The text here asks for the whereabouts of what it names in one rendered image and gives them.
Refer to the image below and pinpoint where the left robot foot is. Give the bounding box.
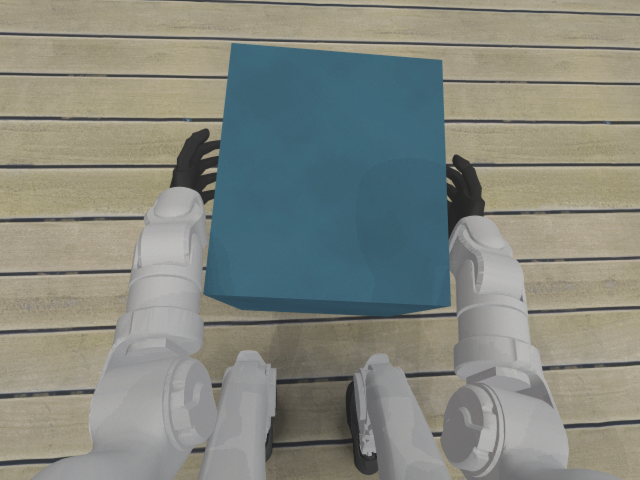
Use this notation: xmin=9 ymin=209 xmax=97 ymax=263
xmin=265 ymin=388 xmax=277 ymax=462

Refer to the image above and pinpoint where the left robot hand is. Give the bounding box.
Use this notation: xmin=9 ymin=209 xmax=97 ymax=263
xmin=170 ymin=128 xmax=221 ymax=205

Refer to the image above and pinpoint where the robot left forearm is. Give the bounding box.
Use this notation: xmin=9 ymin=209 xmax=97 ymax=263
xmin=89 ymin=187 xmax=208 ymax=444

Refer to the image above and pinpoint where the carton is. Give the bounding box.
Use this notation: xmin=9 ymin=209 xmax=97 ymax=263
xmin=203 ymin=43 xmax=451 ymax=317

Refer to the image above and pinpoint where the robot right forearm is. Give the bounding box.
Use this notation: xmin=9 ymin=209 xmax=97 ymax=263
xmin=449 ymin=216 xmax=569 ymax=464

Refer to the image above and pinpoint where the left robot upper arm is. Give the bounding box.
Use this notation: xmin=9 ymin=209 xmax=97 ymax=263
xmin=30 ymin=356 xmax=217 ymax=480

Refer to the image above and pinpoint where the right robot upper arm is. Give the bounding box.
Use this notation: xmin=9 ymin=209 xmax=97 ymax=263
xmin=440 ymin=382 xmax=622 ymax=480

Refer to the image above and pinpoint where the right robot hand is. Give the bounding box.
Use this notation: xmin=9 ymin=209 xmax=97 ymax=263
xmin=446 ymin=155 xmax=485 ymax=238

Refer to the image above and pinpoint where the right robot thigh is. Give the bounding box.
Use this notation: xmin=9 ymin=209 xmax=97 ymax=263
xmin=353 ymin=363 xmax=452 ymax=480

